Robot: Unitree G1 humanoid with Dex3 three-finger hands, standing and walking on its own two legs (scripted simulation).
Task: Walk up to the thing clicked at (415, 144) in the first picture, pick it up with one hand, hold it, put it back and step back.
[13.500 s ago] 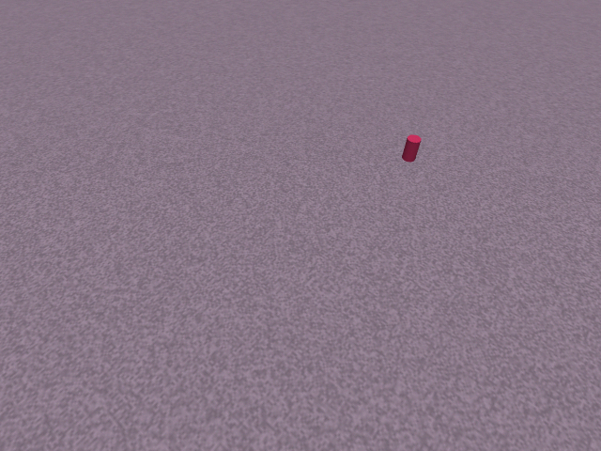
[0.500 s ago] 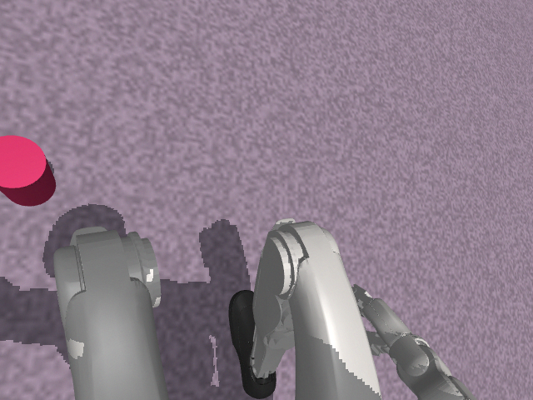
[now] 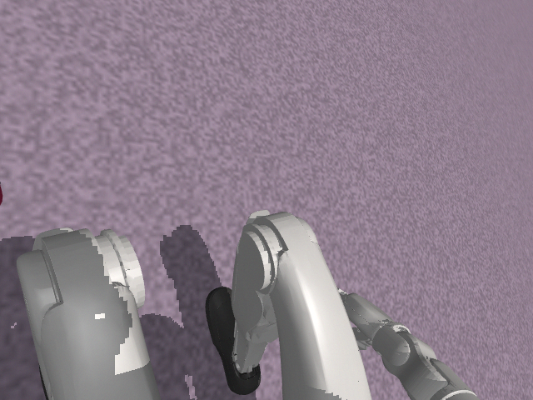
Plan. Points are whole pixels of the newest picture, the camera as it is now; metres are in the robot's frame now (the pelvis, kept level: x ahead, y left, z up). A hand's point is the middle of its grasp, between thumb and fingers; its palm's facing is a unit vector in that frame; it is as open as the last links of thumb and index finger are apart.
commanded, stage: close in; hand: left
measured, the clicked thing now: out of the picture +0.42 +0.30 -0.21
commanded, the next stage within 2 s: rest palm in 0.08 s
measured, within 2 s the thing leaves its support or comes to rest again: leaves its support in 1.32 s
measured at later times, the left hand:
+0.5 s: hand out of the picture +0.40 +0.30 -0.18, palm faces +0.39 -0.92 +0.00, open 14.9 cm
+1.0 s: hand out of the picture +0.42 +0.30 -0.17, palm faces +0.40 -0.91 +0.00, open 10.0 cm
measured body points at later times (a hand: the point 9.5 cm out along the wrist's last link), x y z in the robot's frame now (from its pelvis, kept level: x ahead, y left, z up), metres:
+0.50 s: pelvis +0.00 +0.00 +0.00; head +0.21 +0.20 +0.33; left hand +0.38 +0.35 -0.17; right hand +0.18 -0.24 -0.03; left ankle +0.09 +0.13 -0.24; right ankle +0.13 -0.13 -0.24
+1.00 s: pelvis +0.00 +0.00 +0.00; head +0.22 +0.20 +0.34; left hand +0.39 +0.35 -0.17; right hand +0.18 -0.24 -0.02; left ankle +0.09 +0.13 -0.24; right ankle +0.13 -0.13 -0.24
